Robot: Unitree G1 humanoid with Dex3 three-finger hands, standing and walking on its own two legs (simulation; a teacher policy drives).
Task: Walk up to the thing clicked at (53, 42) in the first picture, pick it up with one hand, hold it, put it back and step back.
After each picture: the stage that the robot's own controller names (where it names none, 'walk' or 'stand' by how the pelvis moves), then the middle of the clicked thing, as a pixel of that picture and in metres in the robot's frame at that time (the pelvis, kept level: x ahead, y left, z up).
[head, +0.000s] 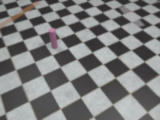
stand; (53, 39) +1.35 +0.33 -0.65
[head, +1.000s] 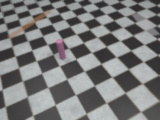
walk; (61, 49) +1.24 +0.33 -0.66
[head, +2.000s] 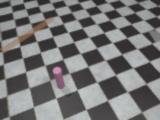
walk; (59, 78) +0.80 +0.27 -0.65
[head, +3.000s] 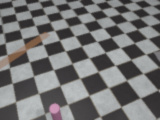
walk; (56, 115) +0.48 +0.21 -0.64
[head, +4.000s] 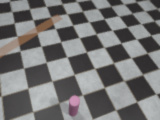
walk; (73, 107) +0.45 +0.01 -0.61
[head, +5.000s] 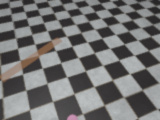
stand; out of the picture +0.43 +0.07 -0.65
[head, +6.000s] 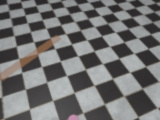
stand; out of the picture +0.41 +0.06 -0.66
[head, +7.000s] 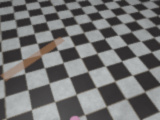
stand; out of the picture +0.41 +0.05 -0.66
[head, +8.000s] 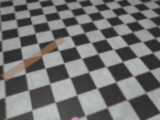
stand; out of the picture +0.40 +0.05 -0.66
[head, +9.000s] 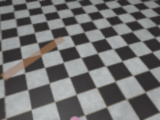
stand; out of the picture +0.40 +0.05 -0.66
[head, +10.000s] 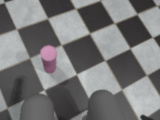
go down; (49, 61) +0.48 +0.10 -0.35
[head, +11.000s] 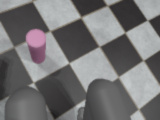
go down; (37, 49) +0.49 +0.12 -0.27
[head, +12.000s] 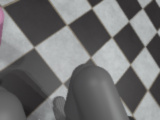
close in; out of the picture +0.48 +0.17 -0.19
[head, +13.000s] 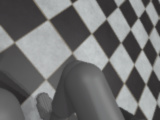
lift; out of the picture +0.49 +0.19 -0.20
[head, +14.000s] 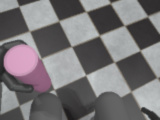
lift; (34, 74) +0.34 +0.16 -0.03
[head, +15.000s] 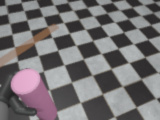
hold; (39, 100) +0.28 +0.14 +0.02
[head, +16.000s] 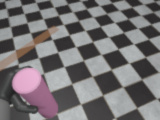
hold; (40, 97) +0.29 +0.14 +0.02
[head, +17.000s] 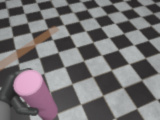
hold; (40, 99) +0.29 +0.14 +0.02
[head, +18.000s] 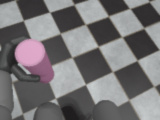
crouch; (39, 66) +0.39 +0.13 -0.04
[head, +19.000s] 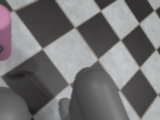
lower; out of the picture +0.46 +0.16 -0.15
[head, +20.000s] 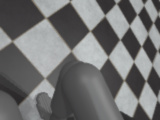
lower; out of the picture +0.46 +0.22 -0.19
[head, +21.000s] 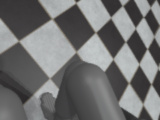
lower; out of the picture +0.45 +0.21 -0.19
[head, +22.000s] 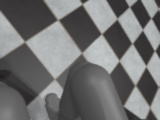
lower; out of the picture +0.44 +0.21 -0.18
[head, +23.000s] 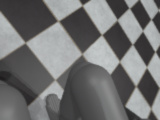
lower; out of the picture +0.44 +0.21 -0.18
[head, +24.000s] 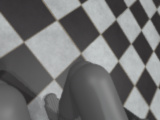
open; out of the picture +0.45 +0.21 -0.18
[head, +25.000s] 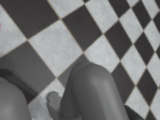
stand; out of the picture +0.44 +0.20 -0.18
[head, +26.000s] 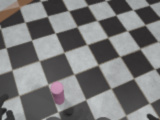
stand; (58, 94) +0.43 +0.11 -0.49
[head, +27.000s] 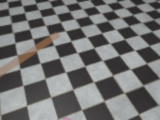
stand; out of the picture +0.39 +0.09 -0.60
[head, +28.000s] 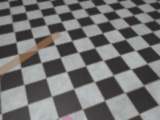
stand; out of the picture +0.39 +0.09 -0.60
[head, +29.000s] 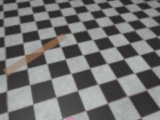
stand; out of the picture +0.40 +0.08 -0.64
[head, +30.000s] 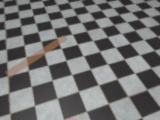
stand; out of the picture +0.40 +0.08 -0.66
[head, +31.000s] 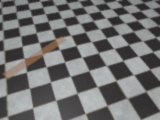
stand; out of the picture +0.38 +0.08 -0.66
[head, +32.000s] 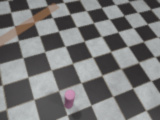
walk; (69, 99) +0.45 +0.03 -0.64
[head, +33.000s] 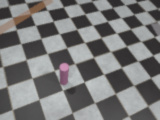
walk; (64, 75) +0.69 +0.10 -0.64
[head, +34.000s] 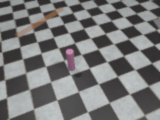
stand; (70, 60) +1.00 +0.19 -0.63
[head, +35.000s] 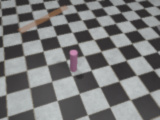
stand; (73, 61) +0.98 +0.08 -0.65
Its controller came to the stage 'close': yes
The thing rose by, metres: 0.66
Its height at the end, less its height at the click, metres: +0.00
